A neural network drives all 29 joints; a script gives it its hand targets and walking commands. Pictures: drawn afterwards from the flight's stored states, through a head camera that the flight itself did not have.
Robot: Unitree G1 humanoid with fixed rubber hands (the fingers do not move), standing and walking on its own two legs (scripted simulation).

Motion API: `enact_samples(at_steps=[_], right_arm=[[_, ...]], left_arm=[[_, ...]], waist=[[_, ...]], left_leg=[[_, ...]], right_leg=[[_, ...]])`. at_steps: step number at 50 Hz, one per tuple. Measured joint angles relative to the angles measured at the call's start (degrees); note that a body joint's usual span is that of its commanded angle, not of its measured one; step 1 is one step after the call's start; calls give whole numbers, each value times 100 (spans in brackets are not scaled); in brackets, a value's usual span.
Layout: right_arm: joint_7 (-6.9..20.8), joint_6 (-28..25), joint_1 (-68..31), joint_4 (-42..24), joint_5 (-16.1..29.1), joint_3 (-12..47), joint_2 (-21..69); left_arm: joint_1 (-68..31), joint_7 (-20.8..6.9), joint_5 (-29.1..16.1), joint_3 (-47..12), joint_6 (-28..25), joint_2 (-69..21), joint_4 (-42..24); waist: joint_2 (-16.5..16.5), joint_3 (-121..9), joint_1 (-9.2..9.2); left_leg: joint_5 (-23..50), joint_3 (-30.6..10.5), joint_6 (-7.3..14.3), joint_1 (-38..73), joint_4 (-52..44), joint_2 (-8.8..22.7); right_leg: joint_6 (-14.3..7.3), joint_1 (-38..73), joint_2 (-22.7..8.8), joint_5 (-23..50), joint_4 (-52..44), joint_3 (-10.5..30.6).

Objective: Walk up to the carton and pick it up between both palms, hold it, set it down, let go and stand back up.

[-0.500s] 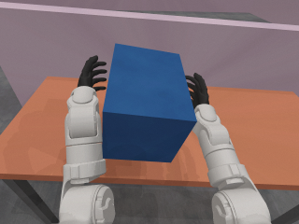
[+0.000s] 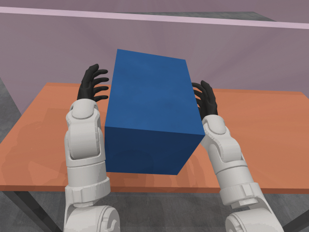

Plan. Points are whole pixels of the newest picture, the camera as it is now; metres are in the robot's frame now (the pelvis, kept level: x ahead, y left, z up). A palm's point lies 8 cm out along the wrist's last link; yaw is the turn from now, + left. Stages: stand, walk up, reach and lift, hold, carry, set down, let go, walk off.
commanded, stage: hold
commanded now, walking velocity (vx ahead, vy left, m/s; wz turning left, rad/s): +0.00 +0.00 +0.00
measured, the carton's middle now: (147, 112) +0.39 +0.01 +0.14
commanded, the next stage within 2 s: none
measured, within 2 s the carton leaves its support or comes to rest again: neither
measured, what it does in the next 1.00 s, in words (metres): stands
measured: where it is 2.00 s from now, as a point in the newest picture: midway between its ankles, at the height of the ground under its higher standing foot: outside the picture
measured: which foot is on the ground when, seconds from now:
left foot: down 0.00-1.00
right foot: down 0.00-1.00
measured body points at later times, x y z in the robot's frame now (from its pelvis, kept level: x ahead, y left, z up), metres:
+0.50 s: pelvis -0.01 -0.01 +0.00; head -0.05 +0.03 +0.45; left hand +0.38 +0.14 +0.22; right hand +0.38 -0.14 +0.18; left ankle +0.03 +0.12 -0.75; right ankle +0.02 -0.11 -0.75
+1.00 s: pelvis +0.00 +0.00 +0.00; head -0.05 +0.03 +0.45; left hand +0.35 +0.14 +0.22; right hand +0.35 -0.14 +0.17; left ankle +0.03 +0.12 -0.75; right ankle +0.02 -0.11 -0.75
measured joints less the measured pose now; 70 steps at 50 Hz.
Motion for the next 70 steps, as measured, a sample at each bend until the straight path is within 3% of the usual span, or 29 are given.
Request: enact_samples(at_steps=[12,22,38,48,61,70], right_arm=[[307,-151,-604,791,-450,-615,199],[340,-333,-819,1232,-595,-826,293],[-11,-107,-106,208,53,18,-39],[-27,19,59,-49,15,100,-56],[371,-241,-670,881,-514,-729,221],[415,-364,-958,1443,-734,-991,316]], left_arm=[[-671,76,106,285,-182,44,841],[-798,139,-30,355,-389,183,1287],[-7,69,-68,-2,-133,72,229],[85,-1,21,9,26,-43,-42],[-700,157,70,250,-232,65,932],[-932,157,24,417,-432,196,1552]], waist=[[-84,-160,148],[-158,-352,163],[64,-132,-108],[44,31,-71],[-105,-216,189],[-177,-388,163]], left_leg=[[279,49,32,-328,-168,-52],[276,11,-25,-420,-233,-1],[-132,-32,-23,142,-4,25],[-36,6,21,118,-5,-17],[311,58,41,-460,-148,-57],[323,40,4,-427,-278,-27]], right_leg=[[-21,-477,-58,140,124,44],[-72,-561,-5,121,62,6],[-10,165,27,-131,-25,-35],[25,122,-18,-32,-11,1],[-13,-601,-65,181,125,49],[-53,-600,-33,145,73,30]])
